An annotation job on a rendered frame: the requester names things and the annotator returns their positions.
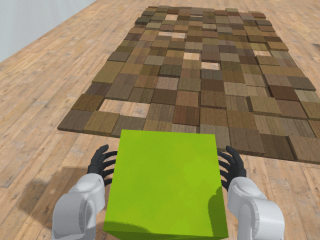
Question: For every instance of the robot left forearm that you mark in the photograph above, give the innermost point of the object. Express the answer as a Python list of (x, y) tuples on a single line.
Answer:
[(74, 215)]

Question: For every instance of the carton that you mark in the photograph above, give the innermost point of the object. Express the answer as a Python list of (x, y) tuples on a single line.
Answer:
[(166, 186)]

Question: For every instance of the robot left hand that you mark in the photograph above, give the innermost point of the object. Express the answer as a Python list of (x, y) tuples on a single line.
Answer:
[(97, 164)]

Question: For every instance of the robot right forearm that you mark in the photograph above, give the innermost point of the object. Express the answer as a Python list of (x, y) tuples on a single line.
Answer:
[(258, 218)]

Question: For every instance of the robot right hand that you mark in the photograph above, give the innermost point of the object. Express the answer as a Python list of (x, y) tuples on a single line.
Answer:
[(235, 167)]

